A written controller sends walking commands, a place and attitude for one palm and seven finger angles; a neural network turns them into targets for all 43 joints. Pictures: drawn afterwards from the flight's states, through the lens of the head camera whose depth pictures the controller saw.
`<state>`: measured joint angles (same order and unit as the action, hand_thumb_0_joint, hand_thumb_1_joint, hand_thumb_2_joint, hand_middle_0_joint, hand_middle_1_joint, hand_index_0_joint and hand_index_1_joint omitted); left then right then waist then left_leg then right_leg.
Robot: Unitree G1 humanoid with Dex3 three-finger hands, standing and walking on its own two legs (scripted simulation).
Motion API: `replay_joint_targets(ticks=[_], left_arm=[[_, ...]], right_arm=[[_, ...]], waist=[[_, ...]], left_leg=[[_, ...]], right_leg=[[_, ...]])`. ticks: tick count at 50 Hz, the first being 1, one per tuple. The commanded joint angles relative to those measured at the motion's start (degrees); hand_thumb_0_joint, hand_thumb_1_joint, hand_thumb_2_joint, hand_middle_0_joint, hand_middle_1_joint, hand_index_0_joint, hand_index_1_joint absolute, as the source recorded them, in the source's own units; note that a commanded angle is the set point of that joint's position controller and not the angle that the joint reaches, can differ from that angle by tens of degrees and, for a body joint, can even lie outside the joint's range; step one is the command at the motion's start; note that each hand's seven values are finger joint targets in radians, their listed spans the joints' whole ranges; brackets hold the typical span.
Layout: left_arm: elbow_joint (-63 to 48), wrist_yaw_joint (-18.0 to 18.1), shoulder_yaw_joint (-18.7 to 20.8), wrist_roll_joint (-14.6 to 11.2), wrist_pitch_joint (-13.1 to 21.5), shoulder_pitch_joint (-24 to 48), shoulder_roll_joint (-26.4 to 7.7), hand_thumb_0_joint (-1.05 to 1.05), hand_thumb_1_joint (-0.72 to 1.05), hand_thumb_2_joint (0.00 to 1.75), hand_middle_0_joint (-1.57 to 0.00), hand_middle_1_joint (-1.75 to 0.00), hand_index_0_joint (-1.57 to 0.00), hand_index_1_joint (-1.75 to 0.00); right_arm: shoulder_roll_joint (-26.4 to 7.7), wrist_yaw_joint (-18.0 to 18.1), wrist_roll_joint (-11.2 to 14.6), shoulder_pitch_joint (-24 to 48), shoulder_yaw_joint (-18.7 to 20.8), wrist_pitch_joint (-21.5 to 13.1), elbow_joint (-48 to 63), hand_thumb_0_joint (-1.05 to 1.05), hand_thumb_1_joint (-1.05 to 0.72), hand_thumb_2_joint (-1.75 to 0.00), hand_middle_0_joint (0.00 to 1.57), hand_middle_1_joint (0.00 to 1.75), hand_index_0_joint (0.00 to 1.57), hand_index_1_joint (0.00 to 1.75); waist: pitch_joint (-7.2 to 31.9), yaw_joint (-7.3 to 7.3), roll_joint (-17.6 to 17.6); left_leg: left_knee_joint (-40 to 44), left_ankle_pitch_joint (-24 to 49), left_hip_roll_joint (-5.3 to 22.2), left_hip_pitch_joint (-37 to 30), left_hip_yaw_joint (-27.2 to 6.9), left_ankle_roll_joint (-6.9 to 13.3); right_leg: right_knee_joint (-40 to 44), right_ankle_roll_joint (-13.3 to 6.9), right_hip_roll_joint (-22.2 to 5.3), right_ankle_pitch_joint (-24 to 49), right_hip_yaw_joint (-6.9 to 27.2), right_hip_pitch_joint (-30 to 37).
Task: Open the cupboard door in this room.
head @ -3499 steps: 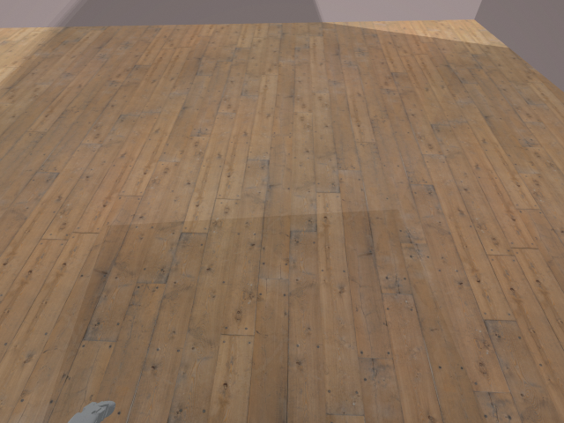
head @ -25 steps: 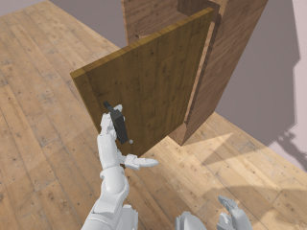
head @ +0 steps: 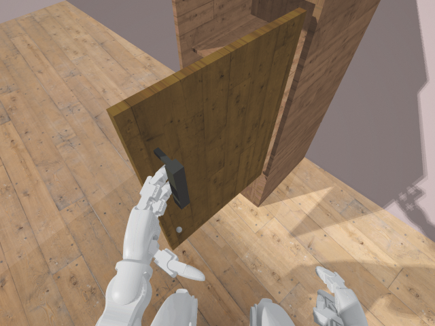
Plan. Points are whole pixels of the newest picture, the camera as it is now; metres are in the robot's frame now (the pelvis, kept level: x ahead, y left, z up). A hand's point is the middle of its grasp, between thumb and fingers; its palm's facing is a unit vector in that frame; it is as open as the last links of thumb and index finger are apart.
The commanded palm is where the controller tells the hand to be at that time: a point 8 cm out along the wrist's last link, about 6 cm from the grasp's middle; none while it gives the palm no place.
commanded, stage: slide the hand sideways off the handle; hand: left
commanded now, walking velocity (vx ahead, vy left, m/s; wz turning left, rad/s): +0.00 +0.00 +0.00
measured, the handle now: (171, 179) +0.36 +0.11 +0.05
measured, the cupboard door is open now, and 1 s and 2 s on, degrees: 86 86 86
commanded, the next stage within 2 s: draw the hand back to the body in 0.64 s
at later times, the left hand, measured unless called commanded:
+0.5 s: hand (146, 250) +0.24 +0.13 +0.04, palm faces -0.01 -1.00 -0.02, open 16.3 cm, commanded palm +0.21 +0.19 +0.04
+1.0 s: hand (117, 254) +0.22 +0.16 +0.09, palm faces +0.00 -1.00 -0.06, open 16.3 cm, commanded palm +0.18 +0.22 +0.09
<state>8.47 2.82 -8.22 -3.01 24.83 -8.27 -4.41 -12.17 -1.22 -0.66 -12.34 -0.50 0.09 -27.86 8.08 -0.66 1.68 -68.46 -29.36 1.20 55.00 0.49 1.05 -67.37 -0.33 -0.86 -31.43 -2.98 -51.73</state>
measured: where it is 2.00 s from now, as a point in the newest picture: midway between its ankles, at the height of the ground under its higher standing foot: outside the picture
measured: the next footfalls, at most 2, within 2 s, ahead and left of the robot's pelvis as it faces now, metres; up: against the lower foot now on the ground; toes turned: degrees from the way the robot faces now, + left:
none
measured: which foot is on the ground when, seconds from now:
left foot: down 0.00-1.00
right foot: down 0.00-1.00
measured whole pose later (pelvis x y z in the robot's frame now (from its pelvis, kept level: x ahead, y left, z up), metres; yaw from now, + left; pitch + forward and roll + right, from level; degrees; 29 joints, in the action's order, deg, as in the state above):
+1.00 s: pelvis +0.01 -0.01 +0.01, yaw +1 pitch +14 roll -3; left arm -12.8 -9.4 4.9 -13.8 17.9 -28.1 -12.8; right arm -11.8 3.6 1.7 -14.2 -1.5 -2.9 -25.4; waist 8.7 -0.2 3.3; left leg -67.1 -29.7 1.8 51.3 -2.1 -0.1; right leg -64.5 -1.2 0.2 -31.6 -5.3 -46.7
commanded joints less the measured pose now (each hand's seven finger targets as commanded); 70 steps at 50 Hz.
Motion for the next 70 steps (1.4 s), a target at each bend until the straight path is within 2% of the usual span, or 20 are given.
replay_joint_targets(ticks=[1, 7, 10, 12, 16, 18, 22, 26, 30, 37, 41, 45, 47, 57, 62, 63, 64, 65, 67, 70], left_arm=[[-16.13, -0.68, 3.35, -0.97, 4.09, 4.79, -3.15, 0.00, -0.50, 0.30, -0.15, -0.30, -0.15, -0.30], [-18.95, -4.24, 3.27, -2.66, 4.21, -1.82, -3.48, 0.00, -0.50, 0.30, -0.15, -0.30, -0.15, -0.30], [-19.94, -5.67, 5.60, -3.52, 3.65, -3.39, -5.31, 0.00, -0.50, 0.30, -0.15, -0.30, -0.15, -0.30], [-21.62, -6.49, 6.42, -4.21, 3.38, -6.27, -5.90, 0.00, -0.50, 0.30, -0.15, -0.30, -0.15, -0.30], [-22.52, -7.45, 8.95, -5.56, 2.86, -9.76, -7.76, 0.00, -0.50, 0.30, -0.15, -0.30, -0.15, -0.30], [-23.01, -8.27, 9.34, -6.00, 2.99, -9.16, -8.01, 0.00, -0.50, 0.30, -0.15, -0.30, -0.15, -0.30], [-24.28, -10.04, 11.25, -7.65, 3.35, -13.91, -8.88, 0.00, -0.50, 0.30, -0.15, -0.30, -0.15, -0.30], [-25.40, -11.80, 12.61, -8.89, 3.25, -16.60, -10.15, 0.00, -0.50, 0.30, -0.15, -0.30, -0.15, -0.30], [-26.58, -13.31, 14.34, -10.09, 3.70, -17.46, -11.16, 0.00, -0.50, 0.30, -0.15, -0.30, -0.15, -0.30], [-27.39, -13.80, 12.18, -10.11, 3.63, -15.41, -10.31, 0.00, -0.50, 0.30, -0.15, -0.30, -0.15, -0.30], [-34.40, -12.32, 17.26, -10.35, 1.16, -17.33, -15.84, 0.00, -0.50, 0.30, -0.15, -0.30, -0.15, -0.30], [-34.29, -11.64, 16.52, -11.19, -2.66, -19.87, -13.39, 0.00, -0.50, 0.30, -0.15, -0.30, -0.15, -0.30], [-32.70, -11.85, 15.93, -11.44, -3.98, -20.00, -12.67, 0.00, -0.50, 0.30, -0.15, -0.30, -0.15, -0.30], [-35.58, -14.62, 20.52, -14.07, -4.75, -21.49, -16.50, 0.00, -0.50, 0.30, -0.15, -0.30, -0.15, -0.30], [-36.57, -16.08, 23.30, -15.59, -6.45, -22.08, -17.83, 0.00, -0.32, 0.37, -0.16, -0.30, -0.16, -0.30], [-39.21, -7.49, 25.78, -6.04, -10.55, -22.48, -27.30, 0.00, -0.29, 0.39, -0.16, -0.30, -0.16, -0.30], [-40.57, -3.62, 22.43, -4.98, -13.33, -24.98, -21.32, 0.00, -0.26, 0.40, -0.16, -0.30, -0.16, -0.30], [-39.89, -1.02, 19.75, -3.26, -15.67, -27.02, -18.64, 0.00, -0.22, 0.42, -0.16, -0.30, -0.16, -0.30], [-41.18, 2.29, 19.91, -1.32, -18.24, -24.93, -19.90, 0.00, -0.15, 0.45, -0.16, -0.30, -0.16, -0.30], [-41.73, 5.07, 21.42, -0.04, -19.53, -23.15, -21.58, 0.00, -0.05, 0.50, -0.17, -0.30, -0.17, -0.30]], right_arm=[[-6.63, 1.17, 0.02, 2.07, 2.89, -2.80, 8.92, 0.00, -0.90, -0.90, 0.20, 0.30, 0.20, 0.30], [-6.52, 1.71, 0.29, 2.18, 2.83, -3.90, 9.37, 0.00, -0.90, -0.90, 0.20, 0.30, 0.20, 0.30], [-6.71, 2.16, 0.37, 1.88, 2.97, -4.07, 9.56, 0.00, -0.90, -0.90, 0.20, 0.30, 0.20, 0.30], [-6.50, 2.37, 0.47, 2.00, 2.96, -4.35, 10.04, 0.00, -0.90, -0.90, 0.20, 0.30, 0.20, 0.30], [-6.71, 2.85, 0.51, 1.32, 2.90, -4.65, 10.35, 0.00, -0.90, -0.90, 0.20, 0.30, 0.20, 0.30], [-6.73, 3.15, 0.52, 1.49, 2.97, -4.94, 10.23, 0.00, -0.90, -0.90, 0.20, 0.30, 0.20, 0.30], [-6.63, 3.50, 0.73, 1.86, 3.16, -5.45, 10.63, 0.00, -0.90, -0.90, 0.20, 0.30, 0.20, 0.30], [-6.78, 3.79, 0.89, 1.79, 3.29, -5.65, 10.68, 0.00, -0.90, -0.90, 0.20, 0.30, 0.20, 0.30], [-6.88, 4.22, 1.07, 1.97, 3.60, -6.08, 10.49, 0.00, -0.90, -0.90, 0.20, 0.30, 0.20, 0.30], [-7.24, 4.61, 1.02, 1.93, 3.40, -7.28, 10.58, 0.00, -0.90, -0.90, 0.20, 0.30, 0.20, 0.30], [-7.07, 5.13, 1.52, 1.38, 3.32, -6.69, 12.08, 0.00, -0.90, -0.90, 0.20, 0.30, 0.20, 0.30], [-6.55, 5.35, 2.28, 1.31, 2.67, -5.97, 12.51, 0.00, -0.90, -0.90, 0.20, 0.30, 0.20, 0.30], [-6.67, 5.54, 2.39, 1.39, 2.34, -5.95, 12.36, 0.00, -0.90, -0.90, 0.20, 0.30, 0.20, 0.30], [-7.00, 5.86, 2.85, 1.21, 1.62, -7.80, 12.48, 0.00, -0.90, -0.90, 0.20, 0.30, 0.20, 0.30], [-7.16, 6.07, 3.42, 1.47, 1.56, -8.82, 11.93, 0.00, -0.90, -0.90, 0.20, 0.30, 0.20, 0.30], [-6.99, 7.68, 2.76, 2.21, 1.52, -7.57, 11.94, 0.00, -0.90, -0.90, 0.20, 0.30, 0.20, 0.30], [-5.73, 8.19, 2.62, 2.04, 0.85, -7.27, 12.39, 0.00, -0.90, -0.90, 0.20, 0.30, 0.20, 0.30], [-5.47, 8.18, 2.62, 1.58, 0.50, -6.74, 11.52, 0.00, -0.90, -0.90, 0.20, 0.30, 0.20, 0.30], [-6.02, 8.50, 2.41, 2.17, 0.33, -6.36, 10.80, 0.00, -0.90, -0.90, 0.20, 0.30, 0.20, 0.30], [-6.39, 9.01, 2.12, 2.95, -0.05, -6.61, 9.69, 0.00, -0.90, -0.90, 0.20, 0.30, 0.20, 0.30]], waist=[[15.82, -0.34, -3.45], [15.36, -0.57, -1.70], [15.48, -0.36, -2.58], [16.40, 0.31, -0.79], [15.36, 0.21, -2.83], [15.41, -0.24, -2.30], [16.08, 0.65, -1.21], [15.34, 0.46, -1.47], [15.00, 0.45, -0.79], [13.44, -0.53, -0.53], [17.55, 1.63, 1.98], [13.42, 0.87, 1.44], [10.48, -0.13, -0.64], [6.93, 0.89, 1.03], [6.44, 1.09, 1.03], [7.79, 4.47, 1.99], [5.38, 2.79, 3.10], [2.86, 2.57, 4.76], [1.27, 1.99, 0.77], [0.68, 2.00, 0.37]], left_leg=[[9.85, 10.70, -1.32, -12.11, -3.03, -0.17], [8.60, 11.40, -1.57, -11.27, -2.83, -0.16], [8.08, 11.43, -1.64, -10.58, -2.83, -0.17], [7.77, 13.02, -1.76, -10.90, -2.46, -0.17], [7.24, 13.08, -1.77, -9.23, -2.76, -0.12], [6.21, 12.40, -1.87, -8.47, -2.31, -0.09], [5.76, 13.10, -1.99, -8.06, -2.03, -0.16], [5.54, 13.06, -1.93, -7.18, -2.41, -0.12], [4.89, 12.35, -1.90, -6.71, -2.45, -0.24], [4.14, 9.68, -1.74, -5.90, -3.02, -0.04], [7.73, 11.37, -1.88, -10.21, -2.75, 0.04], [11.46, 10.52, -1.98, -13.06, -2.70, -0.06], [12.59, 9.42, -1.87, -13.25, -2.95, 0.03], [18.10, 11.10, -1.91, -19.02, -3.07, -0.10], [19.82, 12.91, -1.85, -21.73, -2.78, -0.02], [23.27, 13.87, -1.10, -23.82, -1.49, 0.23], [24.66, 13.95, -1.30, -25.61, -1.25, 0.22], [25.78, 14.00, -1.08, -26.69, -1.28, 0.23], [27.03, 14.46, -0.80, -28.74, -1.23, 0.69], [30.36, 14.84, -0.62, -32.76, -1.49, 0.75]], right_leg=[[9.68, -1.78, 1.87, 13.04, 0.19, 6.97], [9.04, -1.61, 1.86, 14.55, 0.27, 6.48], [8.77, -1.53, 1.95, 14.87, 0.34, 6.68], [8.44, -1.58, 1.90, 16.59, 0.51, 7.54], [8.51, -1.51, 2.16, 16.79, 0.55, 8.16], [8.51, -1.17, 1.91, 16.75, 1.09, 7.53], [8.28, -1.22, 1.93, 17.49, 1.52, 8.48], [8.11, -1.24, 2.24, 16.98, 1.50, 8.37], [7.72, -1.10, 2.17, 16.02, 1.55, 7.18], [7.64, -1.18, 2.31, 11.05, 1.36, 3.67], [9.65, -1.42, 2.60, 12.13, 1.34, 9.27], [13.31, -0.86, 2.75, 12.01, 0.05, 11.13], [15.26, -0.58, 2.77, 10.77, -0.11, 11.45], [19.93, -0.75, 2.74, 12.54, -0.57, 16.79], [22.47, -0.57, 2.68, 14.78, -0.08, 19.78], [26.32, -1.40, 0.58, 15.33, 3.39, 22.12], [27.42, -1.11, 0.27, 15.35, 2.46, 22.01], [27.87, -1.03, 0.32, 15.20, 1.38, 22.53], [30.30, -0.63, 0.40, 15.45, 1.00, 23.76], [32.78, -0.55, 0.28, 15.99, 0.53, 26.83]])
